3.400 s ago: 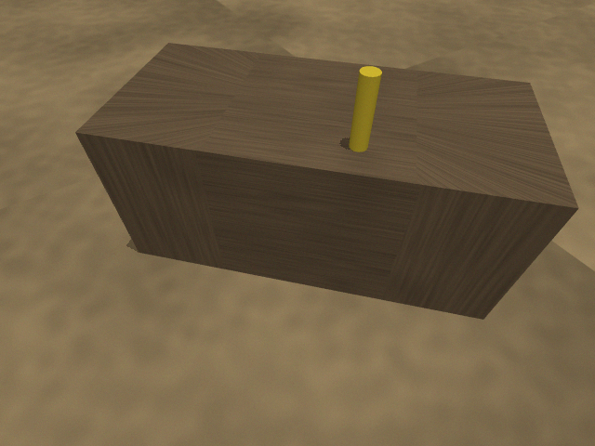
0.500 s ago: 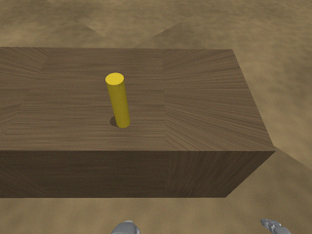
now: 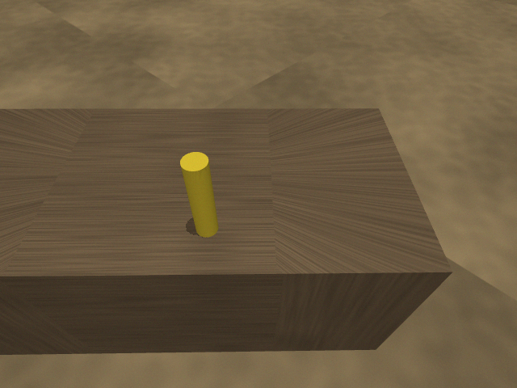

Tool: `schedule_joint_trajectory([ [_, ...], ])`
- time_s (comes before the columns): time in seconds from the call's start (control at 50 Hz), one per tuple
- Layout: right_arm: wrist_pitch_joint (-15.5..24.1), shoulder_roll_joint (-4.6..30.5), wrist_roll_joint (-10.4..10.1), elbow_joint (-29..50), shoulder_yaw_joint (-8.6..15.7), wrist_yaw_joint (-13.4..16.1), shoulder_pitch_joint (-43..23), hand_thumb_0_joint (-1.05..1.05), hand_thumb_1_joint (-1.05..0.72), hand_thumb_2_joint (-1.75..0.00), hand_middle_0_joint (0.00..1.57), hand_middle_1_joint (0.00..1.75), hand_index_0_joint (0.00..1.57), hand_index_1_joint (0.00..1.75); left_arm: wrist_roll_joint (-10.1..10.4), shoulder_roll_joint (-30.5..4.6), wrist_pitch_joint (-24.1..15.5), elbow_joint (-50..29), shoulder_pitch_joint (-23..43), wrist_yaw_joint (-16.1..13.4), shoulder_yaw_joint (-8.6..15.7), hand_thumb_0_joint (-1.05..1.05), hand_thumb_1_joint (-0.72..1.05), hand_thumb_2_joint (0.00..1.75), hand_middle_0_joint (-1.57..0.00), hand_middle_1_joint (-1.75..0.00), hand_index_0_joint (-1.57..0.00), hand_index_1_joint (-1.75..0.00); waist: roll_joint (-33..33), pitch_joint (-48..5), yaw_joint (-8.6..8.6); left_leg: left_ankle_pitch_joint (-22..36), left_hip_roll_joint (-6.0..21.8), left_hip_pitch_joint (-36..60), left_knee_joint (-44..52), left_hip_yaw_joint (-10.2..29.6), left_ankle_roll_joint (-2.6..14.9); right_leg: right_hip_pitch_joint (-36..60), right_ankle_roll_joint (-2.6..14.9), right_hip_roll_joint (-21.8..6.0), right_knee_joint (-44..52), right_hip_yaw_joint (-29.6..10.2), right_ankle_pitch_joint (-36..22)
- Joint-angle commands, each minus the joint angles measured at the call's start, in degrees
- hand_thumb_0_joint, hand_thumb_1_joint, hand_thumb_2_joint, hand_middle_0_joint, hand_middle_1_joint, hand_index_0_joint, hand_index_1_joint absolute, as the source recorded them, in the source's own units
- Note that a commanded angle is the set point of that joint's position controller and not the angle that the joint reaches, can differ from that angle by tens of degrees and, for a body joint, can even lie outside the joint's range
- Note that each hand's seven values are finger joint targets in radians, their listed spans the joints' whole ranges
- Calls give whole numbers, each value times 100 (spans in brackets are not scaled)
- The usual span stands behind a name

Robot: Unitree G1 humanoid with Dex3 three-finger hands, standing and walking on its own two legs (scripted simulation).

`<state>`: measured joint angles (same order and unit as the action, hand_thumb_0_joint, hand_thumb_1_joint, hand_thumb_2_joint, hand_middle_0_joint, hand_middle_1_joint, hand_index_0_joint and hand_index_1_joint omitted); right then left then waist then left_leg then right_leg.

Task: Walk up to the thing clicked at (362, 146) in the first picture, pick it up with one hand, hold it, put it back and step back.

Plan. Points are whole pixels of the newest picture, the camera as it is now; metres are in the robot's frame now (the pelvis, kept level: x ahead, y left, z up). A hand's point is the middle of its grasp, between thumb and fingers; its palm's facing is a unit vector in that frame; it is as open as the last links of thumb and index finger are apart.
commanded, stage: walk up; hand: left
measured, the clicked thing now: (201, 198) +0.51 +0.13 -0.06
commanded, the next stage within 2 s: stand in 1.06 s
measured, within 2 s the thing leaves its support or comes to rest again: neither
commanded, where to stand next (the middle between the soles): +0.07 +0.00 m, yaw +0 degrees
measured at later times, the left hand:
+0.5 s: hand out of the picture +0.10 +0.26 -0.15, palm faces -0.01 -0.93 -0.36, open 7.3 cm
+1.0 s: hand out of the picture +0.10 +0.26 -0.15, palm faces +0.00 -0.94 -0.35, open 7.3 cm
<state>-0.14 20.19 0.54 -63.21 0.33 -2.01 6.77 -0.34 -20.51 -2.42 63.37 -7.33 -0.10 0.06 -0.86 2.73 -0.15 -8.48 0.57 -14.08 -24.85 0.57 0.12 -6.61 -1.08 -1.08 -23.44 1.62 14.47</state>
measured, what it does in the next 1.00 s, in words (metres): stands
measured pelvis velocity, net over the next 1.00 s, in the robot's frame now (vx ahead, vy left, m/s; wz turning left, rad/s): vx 0.03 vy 0.00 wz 0.01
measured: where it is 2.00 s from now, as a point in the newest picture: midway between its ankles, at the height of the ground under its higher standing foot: outside the picture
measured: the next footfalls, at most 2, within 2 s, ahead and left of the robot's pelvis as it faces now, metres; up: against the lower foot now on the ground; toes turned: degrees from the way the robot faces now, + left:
none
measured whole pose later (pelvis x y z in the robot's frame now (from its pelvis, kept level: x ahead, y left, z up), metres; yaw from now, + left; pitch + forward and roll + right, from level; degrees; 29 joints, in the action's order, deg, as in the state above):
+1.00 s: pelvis +0.03 +0.00 +0.01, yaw +1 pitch -2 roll +0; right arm -0.4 19.7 0.7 -65.7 1.1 -1.1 4.3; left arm -0.8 -19.9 -1.2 66.2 -5.1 -0.4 0.7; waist -0.2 2.5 0.0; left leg -7.7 -0.5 -9.8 -19.4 1.0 0.2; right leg -1.7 -1.5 -2.1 -17.3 2.3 13.6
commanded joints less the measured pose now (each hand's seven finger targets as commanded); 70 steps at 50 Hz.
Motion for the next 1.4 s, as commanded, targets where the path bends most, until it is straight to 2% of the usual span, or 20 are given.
schedule_joint_trajectory([
  [0.0,153,1191,-33,335,260,122,-372,0,-90,-90,20,30,20,30,3,-1265,-97,-306,344,-81,264,0,90,90,-20,-30,-20,-30,-2,-552,-9,551,622,431,497,690,194,75,259,-636,597,-512,-714],
  [0.1,141,1156,-24,254,271,140,-480,0,-90,-90,20,30,20,30,13,-1214,-53,-197,426,-85,243,0,90,90,-20,-30,-20,-30,-134,-397,-17,496,643,445,665,735,166,9,236,-608,678,-451,-618],
  [0.26,135,1181,-28,183,277,163,-506,0,-90,-90,20,30,20,30,-15,-1234,-43,-154,555,-86,255,0,90,90,-20,-30,-20,-30,-14,-624,19,1054,624,748,584,572,169,196,204,-689,779,-437,-1068],
  [0.32,127,1177,-26,178,278,166,-549,0,-90,-90,20,30,20,30,-15,-1191,-18,-124,606,-86,252,0,90,90,-20,-30,-20,-30,-58,-518,31,847,636,666,706,613,147,170,177,-650,814,-394,-894],
  [0.36,126,1166,-27,165,272,165,-576,0,-90,-90,20,30,20,30,-8,-1188,-18,-95,558,-83,247,0,90,90,-20,-30,-20,-30,-2,-542,-7,995,643,786,672,597,160,136,176,-671,813,-414,-944],
  [0.46,113,1168,-19,158,290,168,-561,0,-90,-90,20,30,20,30,-41,-1179,-4,-85,636,-80,252,0,90,90,-20,-30,-20,-30,80,-450,53,632,621,684,801,627,149,157,171,-644,881,-375,-759],
  [0.7,100,1137,-12,127,286,182,-544,0,-90,-90,20,30,20,30,-54,-1208,5,-91,547,-92,274,0,90,90,-20,-30,-20,-30,79,-591,37,946,583,793,728,570,156,317,152,-681,875,-330,-1008],
  [0.9,92,1121,-9,117,283,189,-525,0,-90,-90,20,30,20,30,-56,-1193,27,-77,477,-97,293,0,90,90,-20,-30,-20,-30,24,-519,21,983,583,746,746,611,165,351,152,-657,880,-275,-953],
  [0.96,85,1069,-9,136,266,186,-502,0,-90,-90,20,30,20,30,-53,-1208,19,-78,452,-104,301,0,90,90,-20,-30,-20,-30,111,-517,7,1201,546,796,660,554,162,349,138,-678,877,-306,-1180],
  [1.02,74,1127,-7,161,285,191,-558,0,-90,-90,20,30,20,30,-56,-1208,28,-106,497,-106,300,0,90,90,-20,-30,-20,-30,-1,-433,29,1053,531,773,690,567,147,261,153,-683,905,-308,-1082],
  [1.04,120,1134,-24,158,232,218,-476,0,-90,-90,20,30,20,30,-39,-1113,65,-76,356,-102,261,0,90,90,-20,-30,-20,-30,159,-421,47,956,649,824,776,671,138,148,156,-712,939,-364,-802],
  [1.08,158,1205,-24,148,243,225,-560,0,-90,-90,20,30,20,30,-31,-1096,82,-84,304,-83,251,0,90,90,-20,-30,-20,-30,81,-366,9,963,673,871,793,709,139,57,160,-688,982,-363,-596],
  [1.16,190,1184,-18,142,220,229,-511,0,-90,-90,20,30,20,30,-33,-1144,63,-125,316,-71,258,0,90,90,-20,-30,-20,-30,49,-418,27,1131,673,879,761,673,129,131,159,-720,977,-406,-794],
  [1.18,183,1187,-31,138,217,228,-481,0,-90,-90,20,30,20,30,-28,-1160,59,-119,266,-68,264,0,90,90,-20,-30,-20,-30,34,-450,32,999,655,879,759,658,137,175,166,-728,1007,-423,-779],
  [1.32,218,1177,-31,138,176,245,-479,0,-90,-90,20,30,20,30,-19,-1164,57,-161,245,-67,261,0,90,90,-20,-30,-20,-30,63,-534,23,1608,692,961,673,597,137,283,144,-736,923,-400,-1268],
  [1.38,197,1188,-38,130,176,251,-463,0,-90,-90,20,30,20,30,-33,-1151,69,-156,218,-59,247,0,90,90,-20,-30,-20,-30,11,-412,48,1148,665,887,725,590,116,174,157,-725,1004,-407,-935],
])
